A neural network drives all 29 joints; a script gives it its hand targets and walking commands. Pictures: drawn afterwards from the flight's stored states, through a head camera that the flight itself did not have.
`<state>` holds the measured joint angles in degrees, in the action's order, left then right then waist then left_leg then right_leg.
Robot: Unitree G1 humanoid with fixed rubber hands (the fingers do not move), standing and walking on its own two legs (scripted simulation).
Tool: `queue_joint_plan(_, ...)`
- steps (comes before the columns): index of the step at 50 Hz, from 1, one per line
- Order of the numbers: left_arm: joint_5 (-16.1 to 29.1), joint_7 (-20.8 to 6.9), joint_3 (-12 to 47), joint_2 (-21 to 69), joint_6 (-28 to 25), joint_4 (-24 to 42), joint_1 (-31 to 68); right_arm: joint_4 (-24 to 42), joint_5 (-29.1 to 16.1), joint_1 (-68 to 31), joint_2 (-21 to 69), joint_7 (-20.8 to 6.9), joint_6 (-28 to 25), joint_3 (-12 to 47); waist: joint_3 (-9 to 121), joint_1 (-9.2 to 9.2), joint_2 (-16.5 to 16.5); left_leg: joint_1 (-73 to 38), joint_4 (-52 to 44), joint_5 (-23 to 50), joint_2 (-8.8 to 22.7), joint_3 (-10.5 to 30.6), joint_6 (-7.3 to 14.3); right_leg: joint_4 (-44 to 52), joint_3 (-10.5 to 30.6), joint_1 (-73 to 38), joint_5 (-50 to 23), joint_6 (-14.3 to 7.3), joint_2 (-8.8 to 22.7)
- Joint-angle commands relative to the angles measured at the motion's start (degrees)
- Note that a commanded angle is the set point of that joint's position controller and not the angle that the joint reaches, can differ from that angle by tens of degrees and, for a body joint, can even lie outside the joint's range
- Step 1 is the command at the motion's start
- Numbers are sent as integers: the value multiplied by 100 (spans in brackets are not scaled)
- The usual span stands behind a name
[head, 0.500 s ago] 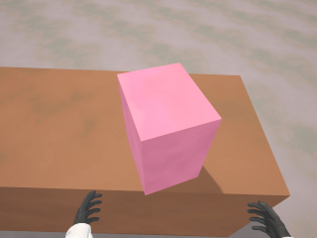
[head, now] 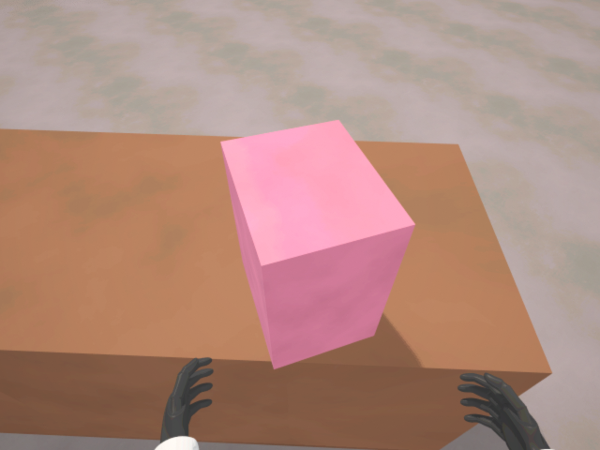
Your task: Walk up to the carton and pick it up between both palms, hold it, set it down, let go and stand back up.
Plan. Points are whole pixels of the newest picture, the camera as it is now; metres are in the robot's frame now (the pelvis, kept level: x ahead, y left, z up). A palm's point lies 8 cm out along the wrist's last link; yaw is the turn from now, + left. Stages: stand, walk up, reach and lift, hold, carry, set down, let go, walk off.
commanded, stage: reach and lift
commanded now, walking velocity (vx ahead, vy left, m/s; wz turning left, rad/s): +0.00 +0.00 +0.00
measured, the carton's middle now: (305, 248) +0.39 +0.02 +0.02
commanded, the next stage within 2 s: none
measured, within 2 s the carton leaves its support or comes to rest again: neither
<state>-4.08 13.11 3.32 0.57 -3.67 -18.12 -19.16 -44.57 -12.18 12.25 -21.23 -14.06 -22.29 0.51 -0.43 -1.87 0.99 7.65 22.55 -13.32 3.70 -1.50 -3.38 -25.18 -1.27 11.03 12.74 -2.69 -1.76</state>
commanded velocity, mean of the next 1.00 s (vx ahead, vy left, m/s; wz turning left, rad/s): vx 0.00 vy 0.00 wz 0.00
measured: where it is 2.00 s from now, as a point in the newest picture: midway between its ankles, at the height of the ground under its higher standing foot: outside the picture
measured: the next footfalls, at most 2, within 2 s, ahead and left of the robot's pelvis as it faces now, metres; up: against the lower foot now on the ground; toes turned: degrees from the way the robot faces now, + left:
none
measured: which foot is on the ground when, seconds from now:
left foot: down 0.00-1.00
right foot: down 0.00-1.00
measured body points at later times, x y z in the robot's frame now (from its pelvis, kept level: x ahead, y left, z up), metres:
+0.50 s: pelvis +0.01 -0.01 +0.00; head +0.01 +0.00 +0.44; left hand +0.18 +0.15 -0.03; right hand +0.20 -0.26 -0.04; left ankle -0.01 +0.16 -0.74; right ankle +0.01 -0.09 -0.74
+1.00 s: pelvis -0.01 -0.01 +0.00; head +0.01 +0.00 +0.45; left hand +0.23 +0.16 +0.03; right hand +0.26 -0.24 +0.01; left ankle -0.01 +0.16 -0.74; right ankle +0.01 -0.09 -0.74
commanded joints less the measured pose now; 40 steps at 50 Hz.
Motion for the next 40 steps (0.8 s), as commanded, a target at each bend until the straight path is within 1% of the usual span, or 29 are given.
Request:
queue_joint_plan(1, -37, 97, 42, -42, -484, 1003, 370, 619, -263, -453, -1033, -25, -430, -217, 352, -44, 538, 91, -162, 350, -320, -79, 286, 463, 209, -19, -617, -111, 30)
queue_joint_plan(3, -105, 138, 51, 44, -597, 1089, 304, 565, -436, -385, -1031, -48, -567, -85, 468, -38, 369, 111, -48, 486, -329, -27, 258, 382, 225, -105, -790, -146, 6)
queue_joint_plan(7, -180, 163, 80, 209, -797, 1067, 23, 392, -613, -248, -1174, -69, -839, 40, 411, -36, 538, 318, 66, 722, -365, -64, 258, 234, 289, -311, -1287, -121, 11)
queue_joint_plan(8, -204, 178, 122, 247, -831, 1134, -60, 353, -714, -214, -1183, -77, -892, 151, 348, -40, 462, 387, 19, 789, -362, -70, 237, 196, 233, -415, -1395, -110, 1)
queue_joint_plan(9, -190, 173, 136, 275, -881, 1174, -131, 392, -746, -267, -1262, -94, -952, 115, 476, -17, 522, 452, 21, 778, -341, -50, 250, 205, 273, -460, -1513, -136, 12)
queue_joint_plan(10, -309, 160, 111, 334, -908, 1003, -141, 327, -774, -288, -1106, -90, -970, 148, 209, -70, 478, 629, 36, 718, -362, -55, 272, 182, 400, -495, -1487, -140, 78)
queue_joint_plan(11, -227, 188, 178, 275, -976, 1319, -106, 525, -821, -272, -1201, -104, -1075, 156, 454, -49, 453, 523, 38, 730, -338, -99, 236, 155, 335, -472, -1383, -118, 44)
queue_joint_plan(13, -234, 216, 251, 325, -1071, 1350, -234, 404, -881, -193, -1284, -98, -1183, 143, 453, 1, 513, 531, 115, 930, -355, -112, 238, 46, 286, -442, -1665, -137, 15)
queue_joint_plan(14, -302, 207, 137, 354, -1110, 1272, -157, 372, -877, -322, -1188, -57, -1221, 198, 376, -8, 448, 525, 219, 940, -374, -73, 258, -21, 300, -527, -1681, -179, 22)
queue_joint_plan(15, -305, 194, 108, 392, -1133, 1311, -173, 404, -870, -385, -1207, -29, -1299, 305, 385, -86, 663, 582, 169, 864, -369, -126, 265, 65, 373, -583, -1642, -121, 20)
queue_joint_plan(16, -321, 215, 156, 413, -1168, 1442, -208, 426, -944, -299, -1204, -43, -1301, 258, 378, -17, 513, 563, 147, 885, -339, -111, 271, 25, 398, -560, -1586, -118, 48)
queue_joint_plan(17, -309, 252, 138, 496, -1215, 1381, -162, 477, -1041, -389, -1125, -57, -1376, 393, 243, -110, 652, 671, 113, 860, -339, -152, 267, 127, 420, -474, -1378, -120, 24)
queue_joint_plan(18, -273, 259, 240, 518, -1244, 1543, -164, 367, -1033, -356, -1155, -54, -1372, 313, 323, -24, 547, 578, 128, 878, -329, -144, 259, 94, 393, -367, -1184, -137, 3)
queue_joint_plan(19, -314, 262, 246, 551, -1233, 1358, -266, 346, -1008, -388, -1155, -62, -1363, 349, 319, -39, 595, 535, 110, 932, -316, -155, 254, 106, 339, -374, -1222, -153, -24)
queue_joint_plan(20, -314, 291, 226, 584, -1216, 1470, -260, 421, -1044, -430, -1261, -67, -1407, 358, 383, -84, 586, 531, 123, 876, -301, -152, 255, 113, 363, -370, -1166, -168, -20)
queue_joint_plan(21, -270, 282, 289, 540, -1211, 1454, -182, 400, -1025, -392, -1182, -60, -1363, 311, 370, 39, 559, 498, 95, 885, -314, -126, 260, 32, 300, -330, -1176, -163, -42)
queue_joint_plan(22, -270, 271, 210, 533, -1223, 1496, 4, 520, -1010, -657, -1212, -32, -1380, 348, 327, -49, 663, 599, 111, 730, -373, -208, 276, 133, 380, -286, -1059, -160, -21)
queue_joint_plan(24, -200, 296, 246, 524, -1128, 1650, 238, 715, -1060, -833, -1143, -2, -1269, 393, 367, -10, 511, 625, 35, 628, -356, -178, 304, 137, 360, -250, -864, -149, -16)
queue_joint_plan(25, -253, 325, 199, 590, -1082, 1625, -184, 727, -1095, -631, -1201, -2, -1259, 360, 346, -40, 554, 641, 62, 684, -341, -159, 295, 165, 410, -298, -965, -201, 3)
queue_joint_plan(26, -151, 343, 259, 567, -1028, 1890, 135, 814, -1065, -855, -1325, -24, -1232, 297, 415, -1, 605, 603, 10, 654, -343, -178, 280, 228, 380, -193, -827, -173, -40)
queue_joint_plan(27, -159, 363, 263, 653, -944, 1866, 97, 855, -1091, -810, -1314, -14, -1178, 363, 487, -38, 570, 481, -74, 645, -306, -178, 288, 261, 381, -118, -724, -169, -48)
queue_joint_plan(29, -83, 384, 306, 604, -773, 2014, 252, 909, -1100, -969, -1373, -6, -1008, 393, 542, 3, 624, 419, -63, 684, -313, -175, 308, 281, 288, -80, -870, -206, -68)
queue_joint_plan(30, -51, 377, 245, 642, -727, 2019, 433, 999, -1085, -1154, -1422, -6, -943, 320, 572, 63, 630, 372, -62, 543, -305, -193, 302, 300, 310, -24, -652, -181, -73)
queue_joint_plan(34, -136, 400, 39, 668, -350, 2120, 532, 1234, -1147, -1245, -1152, 55, -641, 534, 635, -75, 638, 429, -128, 439, -320, -237, 333, 500, 555, -164, -387, -205, 57)
queue_joint_plan(35, -79, 421, 85, 685, -247, 2339, 772, 1440, -1178, -1603, -1268, 64, -555, 400, 689, -81, 600, 343, -197, 420, -306, -262, 323, 563, 563, -71, -358, -191, 43)
queue_joint_plan(37, -104, 383, -30, 752, -43, 2202, 655, 1501, -1061, -1572, -1268, 127, -397, 353, 548, -100, 783, 372, -251, 542, -312, -259, 364, 609, 588, -183, -553, -203, 44)
queue_joint_plan(38, -139, 380, -86, 746, 50, 2270, 858, 1483, -1098, -1686, -1270, 141, -309, 465, 633, -165, 742, 357, -279, 707, -309, -279, 360, 594, 556, -259, -830, -204, 13)
queue_joint_plan(39, -129, 382, -72, 716, 150, 2413, 982, 1561, -1169, -1769, -1252, 148, -237, 452, 670, -167, 584, 232, -286, 766, -330, -258, 371, 581, 546, -290, -907, -200, 24)
queue_joint_plan(40, -108, 376, -74, 775, 216, 2551, 1011, 1553, -1210, -1707, -1221, 145, -173, 500, 794, -149, 577, 213, -297, 825, -320, -303, 339, 628, 578, -320, -1014, -222, 47)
